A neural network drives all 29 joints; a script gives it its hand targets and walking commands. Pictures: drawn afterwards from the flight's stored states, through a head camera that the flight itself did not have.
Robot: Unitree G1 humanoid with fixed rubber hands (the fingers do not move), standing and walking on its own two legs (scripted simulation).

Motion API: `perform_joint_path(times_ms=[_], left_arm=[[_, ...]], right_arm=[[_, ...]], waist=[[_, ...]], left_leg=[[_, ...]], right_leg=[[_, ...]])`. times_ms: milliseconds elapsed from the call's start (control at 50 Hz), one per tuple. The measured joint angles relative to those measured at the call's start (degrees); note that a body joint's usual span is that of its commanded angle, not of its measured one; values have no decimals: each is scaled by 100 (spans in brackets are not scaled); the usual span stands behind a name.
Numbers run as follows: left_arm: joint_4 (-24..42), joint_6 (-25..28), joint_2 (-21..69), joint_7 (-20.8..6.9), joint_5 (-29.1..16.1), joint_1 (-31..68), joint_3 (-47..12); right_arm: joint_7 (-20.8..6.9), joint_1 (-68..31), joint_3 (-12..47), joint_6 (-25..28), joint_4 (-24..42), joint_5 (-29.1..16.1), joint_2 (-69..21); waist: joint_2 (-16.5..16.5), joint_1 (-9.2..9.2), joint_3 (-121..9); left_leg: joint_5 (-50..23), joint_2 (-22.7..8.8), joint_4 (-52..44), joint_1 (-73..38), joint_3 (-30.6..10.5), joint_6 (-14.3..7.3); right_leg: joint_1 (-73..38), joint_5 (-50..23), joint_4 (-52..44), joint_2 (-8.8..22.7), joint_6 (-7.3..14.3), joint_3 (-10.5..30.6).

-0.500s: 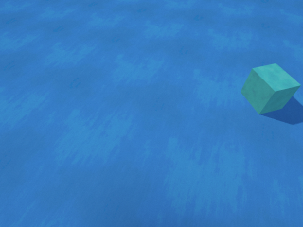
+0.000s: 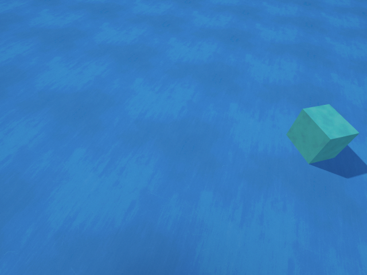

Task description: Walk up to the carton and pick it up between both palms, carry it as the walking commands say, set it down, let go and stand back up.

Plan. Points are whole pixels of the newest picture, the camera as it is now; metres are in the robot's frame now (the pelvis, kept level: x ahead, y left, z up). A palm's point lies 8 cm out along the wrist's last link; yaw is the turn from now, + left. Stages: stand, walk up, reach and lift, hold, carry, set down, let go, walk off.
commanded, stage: walk up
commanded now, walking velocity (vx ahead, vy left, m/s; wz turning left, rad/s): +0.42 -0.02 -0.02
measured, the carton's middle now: (318, 133) +1.10 -0.97 -0.64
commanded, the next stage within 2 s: none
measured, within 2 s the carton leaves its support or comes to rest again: neither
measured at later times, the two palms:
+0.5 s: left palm (122, 207) +0.31 +0.18 -0.13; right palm (306, 252) +0.21 -0.31 -0.13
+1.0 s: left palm (113, 142) +0.55 +0.26 -0.14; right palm (266, 165) +0.48 -0.27 -0.15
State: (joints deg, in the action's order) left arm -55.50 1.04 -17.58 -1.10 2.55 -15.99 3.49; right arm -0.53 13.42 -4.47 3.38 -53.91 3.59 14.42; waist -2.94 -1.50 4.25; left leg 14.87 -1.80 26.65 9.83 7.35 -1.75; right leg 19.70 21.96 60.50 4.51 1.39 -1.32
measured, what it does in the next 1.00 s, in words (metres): walks ahead: right foot, then left foot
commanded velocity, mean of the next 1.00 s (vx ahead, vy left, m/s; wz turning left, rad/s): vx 0.46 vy -0.04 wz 0.08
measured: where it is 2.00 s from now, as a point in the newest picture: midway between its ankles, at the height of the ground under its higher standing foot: (182, 198)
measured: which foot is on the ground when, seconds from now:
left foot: down 0.00-0.34, up 0.36-0.74, down 0.76-1.00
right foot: up 0.00-0.30, down 0.32-0.80, up 0.82-1.00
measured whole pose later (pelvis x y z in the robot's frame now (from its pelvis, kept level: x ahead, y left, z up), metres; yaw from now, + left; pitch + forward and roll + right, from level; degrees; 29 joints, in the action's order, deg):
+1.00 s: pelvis +0.45 -0.01 -0.02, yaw +3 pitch -2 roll +1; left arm -51.0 3.5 -16.1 -1.8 1.0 -6.5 3.5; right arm -0.6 14.7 -4.3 3.3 -57.6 3.9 13.4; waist -2.6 -0.5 8.7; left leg 19.2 -3.4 39.0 17.6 7.2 0.2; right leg 24.0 23.0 56.2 8.3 3.3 -0.8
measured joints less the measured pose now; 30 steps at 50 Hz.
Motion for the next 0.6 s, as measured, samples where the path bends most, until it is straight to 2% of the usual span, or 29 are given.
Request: perform_joint_path(times_ms=[80,160,260,320,340,380,400,440,520,600], left_arm=[[271,27,-36,-74,-19,549,56],[449,-18,9,-126,-71,1073,69],[437,-57,291,-166,-64,1470,-13],[426,5,550,-158,-26,1539,-100],[416,82,641,-130,17,1556,-112],[396,234,748,-70,57,1502,-112],[378,261,771,-42,60,1413,-101],[285,297,775,20,44,1169,-62],[52,322,701,97,-47,613,41],[-27,367,580,141,-117,99,21]], right_arm=[[13,562,54,144,-267,-9,-46],[32,1046,106,183,-495,-4,-171],[67,1422,112,125,-669,-17,-346],[94,1602,94,65,-723,-79,-400],[95,1582,99,34,-756,-122,-409],[97,1359,128,-29,-757,-147,-449],[88,1237,128,-32,-718,-140,-454],[54,954,82,-7,-607,-133,-410],[1,288,-72,-62,-374,-79,-157],[-87,-322,-138,-158,-176,-67,114]], waist=[[73,159,56],[110,280,155],[140,530,163],[234,661,62],[297,655,74],[303,664,117],[287,651,110],[269,553,74],[302,319,-15],[342,49,17]], left_leg=[[-76,5,-610,-522,7,4],[118,-23,-736,-809,37,70],[622,-69,-531,-1003,102,221],[1043,-175,-119,-985,83,361],[1190,-280,443,-773,41,361],[1496,-286,2282,33,-241,191],[1446,-263,3085,443,-346,110],[1092,-299,4001,1111,-393,66],[470,-520,4137,2028,-330,191],[-237,-719,3110,2307,-224,261]], right_leg=[[713,-584,-130,204,-21,-53],[992,-972,-1105,264,-46,-73],[868,-909,-2101,118,-9,-309],[448,-947,-2828,-75,103,-509],[409,-1299,-2867,-127,111,-557],[395,-1117,-2624,-140,96,-625],[283,-975,-2647,-133,92,-671],[-54,-843,-2898,-156,85,-747],[-791,-815,-3509,-219,70,-870],[-1506,-719,-3995,-252,-8,-916]])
